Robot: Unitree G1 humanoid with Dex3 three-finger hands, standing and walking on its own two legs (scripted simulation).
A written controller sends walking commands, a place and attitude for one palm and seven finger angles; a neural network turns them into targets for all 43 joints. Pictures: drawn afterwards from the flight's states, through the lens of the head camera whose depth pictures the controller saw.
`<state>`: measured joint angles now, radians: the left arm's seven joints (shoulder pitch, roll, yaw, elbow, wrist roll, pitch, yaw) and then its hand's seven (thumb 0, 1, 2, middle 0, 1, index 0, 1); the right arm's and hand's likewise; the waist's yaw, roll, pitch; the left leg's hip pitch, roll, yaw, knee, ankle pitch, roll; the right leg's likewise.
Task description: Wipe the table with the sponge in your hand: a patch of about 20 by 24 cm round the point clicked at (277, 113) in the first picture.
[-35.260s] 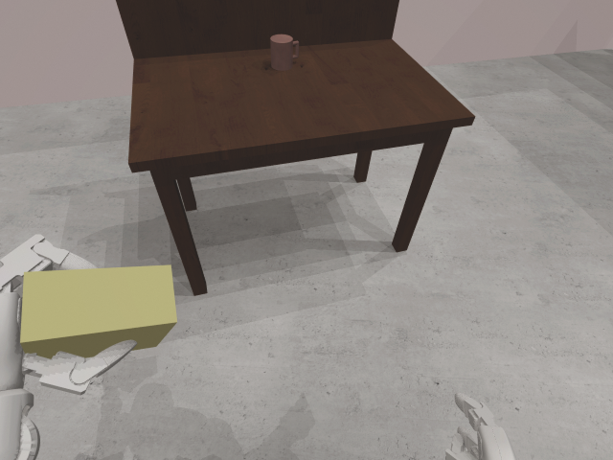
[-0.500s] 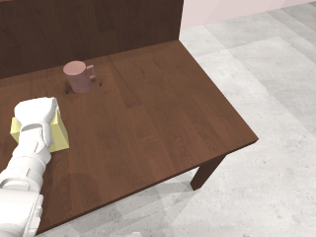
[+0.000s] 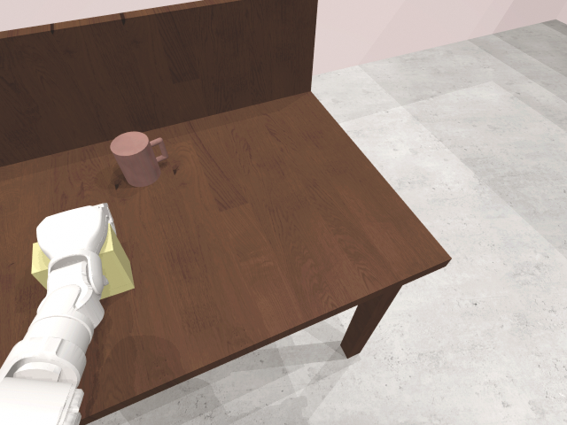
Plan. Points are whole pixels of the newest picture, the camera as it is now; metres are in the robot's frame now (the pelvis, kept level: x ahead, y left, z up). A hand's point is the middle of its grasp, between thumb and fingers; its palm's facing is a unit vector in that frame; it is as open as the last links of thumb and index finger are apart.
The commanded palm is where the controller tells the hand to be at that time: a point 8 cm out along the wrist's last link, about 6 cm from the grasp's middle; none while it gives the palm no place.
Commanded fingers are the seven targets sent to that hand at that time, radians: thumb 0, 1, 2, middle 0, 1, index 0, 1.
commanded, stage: wipe back along the middle lane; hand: left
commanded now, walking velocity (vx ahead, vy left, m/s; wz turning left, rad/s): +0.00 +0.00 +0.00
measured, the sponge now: (92, 273) +0.35 +0.34 -0.04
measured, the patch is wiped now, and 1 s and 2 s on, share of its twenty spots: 0.40 0.50 0.65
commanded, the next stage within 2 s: none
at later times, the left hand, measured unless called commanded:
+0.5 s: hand (96, 270) +0.33 +0.31 +0.00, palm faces -0.07 +0.00 -1.00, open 9.8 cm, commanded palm +0.28 +0.28 +0.03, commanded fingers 0.00 0.10 1.30 -1.20 -1.60 -1.20 -1.60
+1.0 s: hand (97, 308) +0.27 +0.28 +0.01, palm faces -0.02 -0.04 -1.00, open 9.8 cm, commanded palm +0.22 +0.26 +0.03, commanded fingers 0.00 0.10 1.30 -1.20 -1.60 -1.20 -1.60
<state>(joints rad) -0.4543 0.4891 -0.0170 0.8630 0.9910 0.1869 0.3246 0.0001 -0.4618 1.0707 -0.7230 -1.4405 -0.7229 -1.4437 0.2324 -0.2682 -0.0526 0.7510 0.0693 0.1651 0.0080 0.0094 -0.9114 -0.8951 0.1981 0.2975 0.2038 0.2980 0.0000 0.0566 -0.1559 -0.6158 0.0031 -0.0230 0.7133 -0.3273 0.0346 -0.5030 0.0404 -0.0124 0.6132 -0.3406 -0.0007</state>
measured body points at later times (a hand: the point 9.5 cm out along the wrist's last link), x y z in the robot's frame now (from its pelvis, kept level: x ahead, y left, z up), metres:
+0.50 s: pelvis -0.01 +0.00 +0.00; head +0.02 +0.00 +0.45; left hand +0.33 +0.31 +0.06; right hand +0.14 -0.25 -0.12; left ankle +0.01 +0.09 -0.72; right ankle -0.03 -0.13 -0.72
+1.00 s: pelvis +0.00 +0.00 +0.00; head +0.00 -0.01 +0.45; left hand +0.27 +0.28 +0.06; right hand +0.20 -0.23 -0.09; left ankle +0.01 +0.09 -0.72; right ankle -0.03 -0.13 -0.72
